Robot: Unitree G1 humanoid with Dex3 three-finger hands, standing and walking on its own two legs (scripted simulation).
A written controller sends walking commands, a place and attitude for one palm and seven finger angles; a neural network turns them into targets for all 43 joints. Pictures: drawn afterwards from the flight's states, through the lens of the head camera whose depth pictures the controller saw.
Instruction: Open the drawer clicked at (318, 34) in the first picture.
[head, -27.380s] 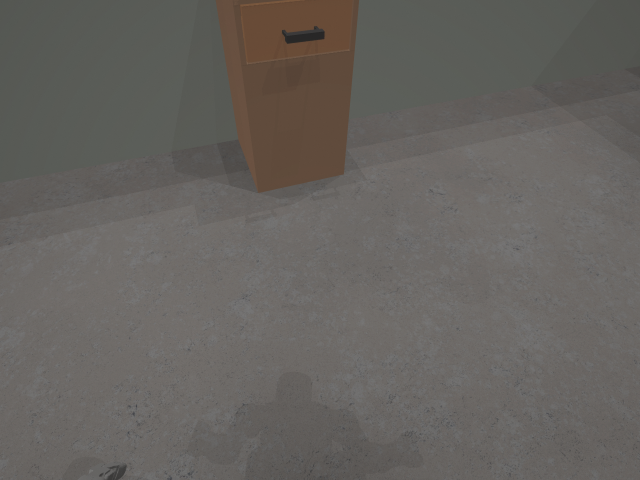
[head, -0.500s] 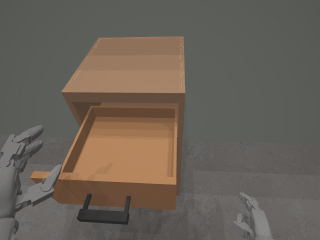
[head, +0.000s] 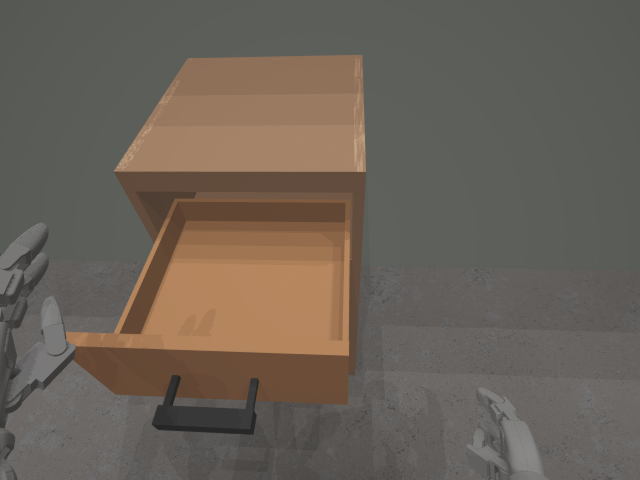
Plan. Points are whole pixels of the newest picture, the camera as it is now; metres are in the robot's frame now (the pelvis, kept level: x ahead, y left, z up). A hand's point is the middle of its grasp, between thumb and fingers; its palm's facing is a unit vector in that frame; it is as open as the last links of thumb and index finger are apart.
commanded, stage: step back with the hand held close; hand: left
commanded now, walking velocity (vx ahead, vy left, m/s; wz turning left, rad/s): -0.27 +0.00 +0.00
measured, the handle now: (209, 402) +0.23 +0.19 -0.07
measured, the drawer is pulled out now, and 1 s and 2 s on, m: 0.30 0.30 0.30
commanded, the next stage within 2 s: stop stepping back and stand still in 1.30 s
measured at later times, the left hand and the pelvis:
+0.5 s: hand (28, 409) +0.14 +0.26 +0.15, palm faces +0.29 -0.81 -0.51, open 7.4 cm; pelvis -0.05 +0.03 -0.01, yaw +0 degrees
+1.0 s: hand (4, 465) +0.10 +0.25 +0.15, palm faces +0.29 -0.82 -0.49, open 7.4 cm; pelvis -0.11 +0.02 -0.02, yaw -2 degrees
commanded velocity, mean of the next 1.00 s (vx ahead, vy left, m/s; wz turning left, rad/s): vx -0.32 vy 0.00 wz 0.01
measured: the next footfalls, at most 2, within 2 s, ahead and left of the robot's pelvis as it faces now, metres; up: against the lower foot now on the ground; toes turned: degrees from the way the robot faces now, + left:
right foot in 1.00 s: -0.13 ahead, -0.10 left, +0.00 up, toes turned -2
left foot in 1.28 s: -0.11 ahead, +0.11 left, +0.00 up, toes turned -1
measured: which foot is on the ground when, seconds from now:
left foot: down 0.00-1.00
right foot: down 0.00-0.80, up 0.82-0.98, down 1.00-1.00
